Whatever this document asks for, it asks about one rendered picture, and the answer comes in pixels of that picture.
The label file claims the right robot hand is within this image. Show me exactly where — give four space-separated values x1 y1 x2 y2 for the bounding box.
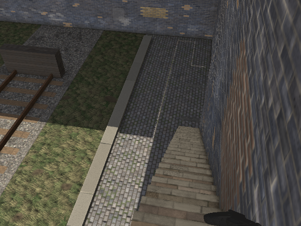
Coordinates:
203 209 261 226

